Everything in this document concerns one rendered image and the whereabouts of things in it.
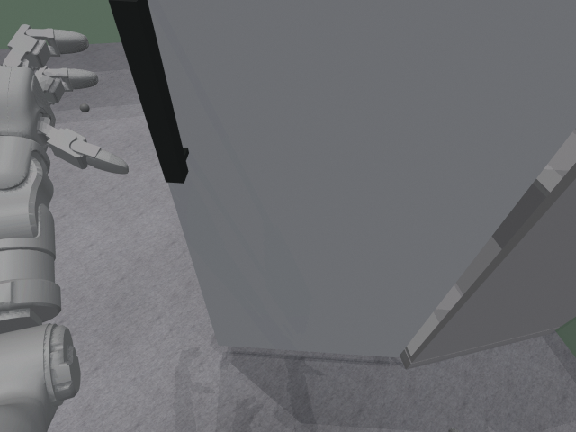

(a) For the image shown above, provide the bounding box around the robot left hand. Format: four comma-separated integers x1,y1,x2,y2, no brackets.
0,24,129,174

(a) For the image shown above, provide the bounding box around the left robot forearm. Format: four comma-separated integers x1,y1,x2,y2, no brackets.
0,136,61,334

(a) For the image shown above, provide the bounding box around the fridge door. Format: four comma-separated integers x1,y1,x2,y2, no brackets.
148,0,576,357

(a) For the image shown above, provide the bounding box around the handle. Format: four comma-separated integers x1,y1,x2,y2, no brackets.
109,0,189,184

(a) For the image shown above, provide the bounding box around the robot left upper arm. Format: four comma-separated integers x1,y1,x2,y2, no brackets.
0,323,81,432

